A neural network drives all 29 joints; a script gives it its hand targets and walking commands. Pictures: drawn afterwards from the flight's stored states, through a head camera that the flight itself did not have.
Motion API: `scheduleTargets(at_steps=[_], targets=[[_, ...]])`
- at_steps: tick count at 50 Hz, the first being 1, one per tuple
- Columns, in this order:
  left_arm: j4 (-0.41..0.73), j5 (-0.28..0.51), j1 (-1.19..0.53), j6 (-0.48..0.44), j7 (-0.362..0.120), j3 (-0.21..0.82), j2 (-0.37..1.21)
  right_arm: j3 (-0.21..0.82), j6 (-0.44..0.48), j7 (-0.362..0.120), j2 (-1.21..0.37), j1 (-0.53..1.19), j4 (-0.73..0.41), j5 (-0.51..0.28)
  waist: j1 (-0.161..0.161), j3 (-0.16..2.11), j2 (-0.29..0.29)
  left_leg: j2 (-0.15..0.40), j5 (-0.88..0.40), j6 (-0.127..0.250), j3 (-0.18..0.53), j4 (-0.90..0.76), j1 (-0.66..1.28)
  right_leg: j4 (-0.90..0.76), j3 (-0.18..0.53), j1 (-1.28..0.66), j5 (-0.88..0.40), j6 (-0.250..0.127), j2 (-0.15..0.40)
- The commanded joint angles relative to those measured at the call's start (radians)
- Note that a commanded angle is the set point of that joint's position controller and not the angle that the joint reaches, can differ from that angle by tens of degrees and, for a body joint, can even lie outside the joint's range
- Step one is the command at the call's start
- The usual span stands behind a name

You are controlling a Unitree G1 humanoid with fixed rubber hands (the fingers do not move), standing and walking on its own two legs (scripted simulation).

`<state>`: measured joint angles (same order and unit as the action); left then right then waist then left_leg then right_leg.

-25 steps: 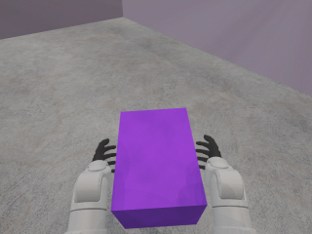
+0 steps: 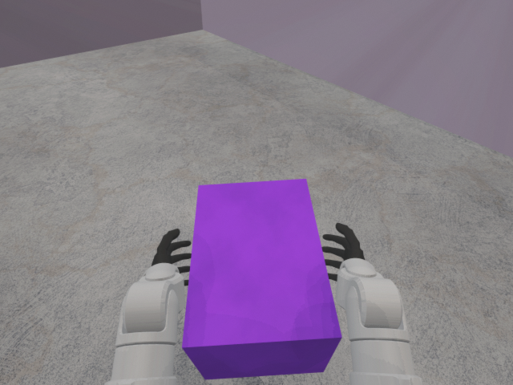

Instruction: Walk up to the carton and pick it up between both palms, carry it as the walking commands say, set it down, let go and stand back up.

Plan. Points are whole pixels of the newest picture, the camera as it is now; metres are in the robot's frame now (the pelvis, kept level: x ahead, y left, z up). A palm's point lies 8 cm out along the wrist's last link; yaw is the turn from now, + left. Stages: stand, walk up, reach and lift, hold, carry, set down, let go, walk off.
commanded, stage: carry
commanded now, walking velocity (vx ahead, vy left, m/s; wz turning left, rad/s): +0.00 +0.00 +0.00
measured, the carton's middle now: (258, 274) +0.35 +0.00 -0.01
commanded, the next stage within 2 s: none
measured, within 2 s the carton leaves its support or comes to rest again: neither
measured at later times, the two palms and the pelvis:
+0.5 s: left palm (163, 275) +0.29 +0.15 +0.07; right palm (351, 270) +0.30 -0.14 +0.08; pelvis +0.00 +0.00 +0.00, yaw +0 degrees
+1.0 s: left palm (169, 260) +0.30 +0.14 +0.09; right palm (358, 256) +0.31 -0.15 +0.10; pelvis +0.02 +0.00 +0.00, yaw +0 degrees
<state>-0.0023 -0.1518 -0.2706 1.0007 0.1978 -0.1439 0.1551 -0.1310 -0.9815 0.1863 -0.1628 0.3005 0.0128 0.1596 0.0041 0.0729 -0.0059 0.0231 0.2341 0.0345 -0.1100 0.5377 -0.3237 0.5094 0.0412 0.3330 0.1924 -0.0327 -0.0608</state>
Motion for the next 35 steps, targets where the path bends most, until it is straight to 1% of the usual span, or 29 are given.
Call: scheduleTargets(at_steps=[1,2,3,4,5,6,7,10,12,13,14,15,16,17,18,20,22,23,24,25,26,27,28,30,31,32,33,34,35], targets=[[0.182,0.321,-0.478,-0.045,-0.218,0.514,0.899,0.444,0.023,-0.215,-0.868,0.346,-0.126,-0.303,-0.004,0.320,0.034,0.124,-0.025,0.024,0.105,-0.083,0.144,-0.061,0.093,-0.054,-0.142,-0.045,0.142],[0.152,0.308,-0.417,-0.043,-0.220,0.507,0.887,0.457,0.019,-0.220,-0.862,0.311,-0.109,-0.306,-0.003,0.325,0.010,0.117,0.008,0.021,0.104,-0.083,0.169,-0.075,0.100,-0.040,-0.099,-0.046,0.144],[0.158,0.314,-0.421,-0.045,-0.223,0.497,0.897,0.471,0.027,-0.217,-0.865,0.375,-0.158,-0.321,-0.002,0.351,-0.004,0.129,-0.030,0.030,0.117,-0.064,0.171,-0.075,0.098,-0.052,-0.143,-0.046,0.148],[0.034,0.269,-0.431,-0.057,-0.233,0.450,0.857,0.404,0.040,-0.223,-0.813,0.348,-0.024,-0.256,0.000,0.339,0.017,0.116,-0.029,0.015,0.090,-0.052,0.175,-0.074,0.101,-0.044,-0.167,-0.046,0.150],[0.135,0.310,-0.460,-0.062,-0.230,0.486,0.885,0.448,0.041,-0.219,-0.864,0.364,-0.102,-0.302,0.003,0.334,-0.011,0.110,0.007,0.017,0.096,-0.056,0.169,-0.088,0.110,-0.046,-0.142,-0.050,0.154],[0.196,0.337,-0.482,-0.060,-0.223,0.515,0.923,0.480,0.042,-0.212,-0.887,0.411,-0.200,-0.332,0.000,0.331,0.010,0.109,-0.021,0.014,0.100,-0.063,0.169,-0.075,0.111,-0.038,-0.158,-0.050,0.155],[0.239,0.352,-0.470,-0.050,-0.216,0.538,0.927,0.478,0.030,-0.209,-0.891,0.354,-0.204,-0.337,0.000,0.342,0.040,0.121,-0.036,0.028,0.111,-0.074,0.182,-0.061,0.108,-0.042,-0.161,-0.052,0.151],[0.061,0.273,-0.408,-0.055,-0.227,0.466,0.862,0.421,0.035,-0.222,-0.824,0.325,-0.043,-0.270,-0.003,0.332,0.038,0.132,-0.017,0.033,0.105,-0.076,0.160,-0.060,0.087,-0.051,-0.160,-0.045,0.140],[0.131,0.306,-0.481,-0.074,-0.225,0.472,0.878,0.420,0.052,-0.219,-0.843,0.367,-0.092,-0.293,0.000,0.324,0.012,0.121,-0.029,0.021,0.104,-0.069,0.148,-0.064,0.099,-0.054,-0.191,-0.051,0.154],[0.016,0.267,-0.399,-0.075,-0.236,0.435,0.840,0.401,0.055,-0.226,-0.812,0.295,0.012,-0.257,0.003,0.351,-0.006,0.115,-0.020,0.021,0.099,-0.045,0.185,-0.076,0.115,-0.063,-0.189,-0.061,0.160],[0.241,0.354,-0.480,-0.075,-0.223,0.524,0.920,0.483,0.054,-0.212,-0.888,0.397,-0.225,-0.345,0.004,0.338,0.000,0.119,-0.011,0.029,0.113,-0.065,0.169,-0.072,0.106,-0.050,-0.181,-0.057,0.156],[0.108,0.299,-0.437,-0.070,-0.227,0.468,0.880,0.445,0.048,-0.217,-0.856,0.370,-0.098,-0.305,0.000,0.339,-0.003,0.119,-0.025,0.024,0.106,-0.066,0.177,-0.065,0.101,-0.051,-0.165,-0.050,0.154],[0.168,0.325,-0.434,-0.066,-0.222,0.507,0.903,0.469,0.046,-0.214,-0.861,0.358,-0.172,-0.326,0.002,0.338,0.029,0.125,-0.050,0.028,0.113,-0.067,0.182,-0.054,0.100,-0.044,-0.199,-0.053,0.150],[0.135,0.309,-0.419,-0.065,-0.223,0.499,0.902,0.461,0.048,-0.216,-0.856,0.361,-0.152,-0.313,-0.001,0.359,0.049,0.130,-0.070,0.031,0.114,-0.060,0.191,-0.053,0.096,-0.052,-0.213,-0.052,0.146],[0.064,0.284,-0.385,-0.071,-0.232,0.475,0.871,0.432,0.048,-0.226,-0.830,0.302,-0.059,-0.278,-0.002,0.363,0.031,0.133,-0.081,0.033,0.107,-0.066,0.201,-0.040,0.085,-0.050,-0.217,-0.045,0.142],[0.209,0.336,-0.475,-0.070,-0.219,0.507,0.896,0.455,0.050,-0.211,-0.866,0.373,-0.179,-0.325,-0.001,0.351,0.034,0.127,-0.070,0.025,0.110,-0.065,0.171,-0.046,0.092,-0.072,-0.215,-0.049,0.150],[-0.048,0.239,-0.386,-0.085,-0.235,0.411,0.820,0.377,0.063,-0.227,-0.792,0.303,0.064,-0.237,-0.002,0.343,0.011,0.124,-0.030,0.026,0.106,-0.071,0.181,-0.056,0.099,-0.053,-0.174,-0.051,0.148],[0.155,0.317,-0.458,-0.094,-0.228,0.491,0.885,0.447,0.076,-0.221,-0.849,0.381,-0.152,-0.315,0.000,0.363,0.041,0.124,-0.031,0.027,0.108,-0.072,0.182,-0.055,0.103,-0.053,-0.170,-0.053,0.149],[0.273,0.363,-0.449,-0.077,-0.224,0.542,0.923,0.495,0.057,-0.214,-0.888,0.361,-0.256,-0.357,-0.004,0.339,0.047,0.132,-0.019,0.035,0.122,-0.091,0.161,-0.051,0.097,-0.058,-0.160,-0.048,0.144],[0.116,0.300,-0.453,-0.075,-0.224,0.489,0.875,0.423,0.051,-0.219,-0.842,0.319,-0.065,-0.283,0.000,0.343,0.051,0.138,-0.044,0.036,0.125,-0.088,0.167,-0.035,0.082,-0.057,-0.170,-0.051,0.137],[0.089,0.294,-0.388,-0.072,-0.225,0.474,0.862,0.435,0.048,-0.217,-0.840,0.289,-0.045,-0.287,-0.003,0.345,0.018,0.127,-0.061,0.029,0.109,-0.066,0.181,-0.050,0.090,-0.062,-0.196,-0.046,0.141],[0.121,0.300,-0.436,-0.081,-0.226,0.488,0.875,0.441,0.059,-0.220,-0.840,0.346,-0.102,-0.297,0.000,0.359,0.036,0.131,-0.100,0.031,0.103,-0.057,0.193,-0.043,0.088,-0.061,-0.236,-0.050,0.146],[0.015,0.264,-0.388,-0.090,-0.233,0.440,0.826,0.400,0.068,-0.223,-0.800,0.287,0.014,-0.256,-0.002,0.355,0.001,0.124,-0.091,0.026,0.100,-0.050,0.178,-0.043,0.092,-0.084,-0.257,-0.049,0.149],[0.216,0.346,-0.465,-0.084,-0.225,0.524,0.917,0.481,0.062,-0.215,-0.878,0.369,-0.202,-0.335,0.000,0.342,0.002,0.125,-0.046,0.031,0.115,-0.076,0.167,-0.048,0.093,-0.068,-0.212,-0.052,0.152],[0.177,0.330,-0.442,-0.072,-0.224,0.516,0.912,0.472,0.055,-0.212,-0.866,0.374,-0.183,-0.325,-0.003,0.343,0.035,0.125,-0.056,0.030,0.109,-0.072,0.160,-0.052,0.091,-0.058,-0.209,-0.048,0.150],[0.058,0.280,-0.372,-0.069,-0.228,0.471,0.859,0.436,0.046,-0.220,-0.825,0.286,-0.043,-0.276,-0.005,0.336,0.019,0.119,-0.005,0.034,0.103,-0.086,0.176,-0.063,0.104,-0.045,-0.153,-0.051,0.150],[0.207,0.337,-0.397,-0.061,-0.222,0.539,0.908,0.504,0.041,-0.214,-0.876,0.338,-0.210,-0.341,-0.004,0.338,0.009,0.129,-0.018,0.036,0.114,-0.089,0.161,-0.057,0.090,-0.053,-0.164,-0.045,0.144],[0.047,0.271,-0.386,-0.070,-0.236,0.473,0.861,0.427,0.049,-0.229,-0.827,0.283,-0.014,-0.260,-0.001,0.358,0.009,0.130,-0.056,0.037,0.107,-0.071,0.182,-0.046,0.090,-0.064,-0.201,-0.051,0.144],[0.017,0.258,-0.414,-0.089,-0.238,0.454,0.848,0.408,0.068,-0.231,-0.814,0.327,-0.004,-0.253,0.000,0.356,0.016,0.126,-0.046,0.031,0.098,-0.065,0.183,-0.056,0.082,-0.049,-0.183,-0.047,0.141]])
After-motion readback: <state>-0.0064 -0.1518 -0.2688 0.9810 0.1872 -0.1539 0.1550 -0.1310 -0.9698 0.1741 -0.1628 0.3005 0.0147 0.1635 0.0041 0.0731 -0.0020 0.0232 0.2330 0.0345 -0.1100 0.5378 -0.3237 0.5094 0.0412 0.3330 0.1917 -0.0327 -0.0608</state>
